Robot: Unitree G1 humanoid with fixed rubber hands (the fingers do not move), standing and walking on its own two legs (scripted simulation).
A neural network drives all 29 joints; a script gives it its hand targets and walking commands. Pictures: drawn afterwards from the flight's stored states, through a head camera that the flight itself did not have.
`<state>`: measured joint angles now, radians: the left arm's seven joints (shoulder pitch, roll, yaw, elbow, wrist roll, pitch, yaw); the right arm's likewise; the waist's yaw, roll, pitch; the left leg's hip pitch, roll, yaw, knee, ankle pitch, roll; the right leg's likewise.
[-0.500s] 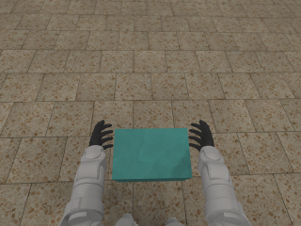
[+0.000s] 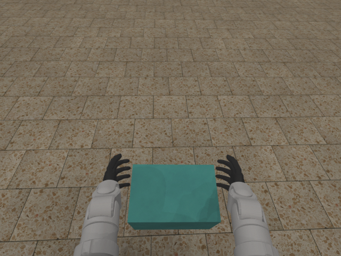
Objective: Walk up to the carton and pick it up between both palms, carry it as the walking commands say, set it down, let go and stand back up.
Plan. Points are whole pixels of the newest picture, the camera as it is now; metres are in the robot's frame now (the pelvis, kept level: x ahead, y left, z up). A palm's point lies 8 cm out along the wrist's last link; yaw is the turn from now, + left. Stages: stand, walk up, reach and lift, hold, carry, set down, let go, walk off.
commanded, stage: reach and lift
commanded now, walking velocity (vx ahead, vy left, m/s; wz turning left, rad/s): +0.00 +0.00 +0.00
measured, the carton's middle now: (172, 198) +0.33 +0.01 -0.10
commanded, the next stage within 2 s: hold in 1.72 s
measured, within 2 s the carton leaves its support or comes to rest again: neither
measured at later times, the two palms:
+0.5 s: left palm (106, 178) +0.30 +0.16 +0.06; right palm (246, 179) +0.30 -0.15 +0.06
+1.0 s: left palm (108, 177) +0.30 +0.15 +0.07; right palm (252, 179) +0.30 -0.16 +0.07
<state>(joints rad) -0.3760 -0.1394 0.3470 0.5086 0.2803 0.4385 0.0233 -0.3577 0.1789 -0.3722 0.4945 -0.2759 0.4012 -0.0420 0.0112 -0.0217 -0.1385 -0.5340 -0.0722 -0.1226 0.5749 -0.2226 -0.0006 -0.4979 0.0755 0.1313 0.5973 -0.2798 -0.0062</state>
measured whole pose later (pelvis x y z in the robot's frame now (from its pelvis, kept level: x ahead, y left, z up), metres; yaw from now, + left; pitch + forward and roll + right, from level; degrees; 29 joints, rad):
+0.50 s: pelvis +0.01 +0.00 +0.02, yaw -1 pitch -4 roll +0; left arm -0.27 -0.15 0.26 0.33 0.27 0.67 0.03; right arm -0.28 0.16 -0.28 0.36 -0.26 0.62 -0.03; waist 0.02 -0.02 -0.06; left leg -0.12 -0.06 -0.11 0.38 -0.19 0.01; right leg -0.09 0.06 0.15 0.41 -0.24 -0.01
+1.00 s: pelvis +0.01 +0.00 +0.02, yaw -1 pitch -7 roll +0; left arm -0.31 -0.16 0.27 0.30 0.31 0.75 0.03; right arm -0.32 0.17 -0.30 0.33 -0.31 0.72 -0.02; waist 0.01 -0.02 -0.02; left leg -0.07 -0.05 -0.10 0.35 -0.17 0.00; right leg -0.04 0.06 0.14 0.38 -0.22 -0.02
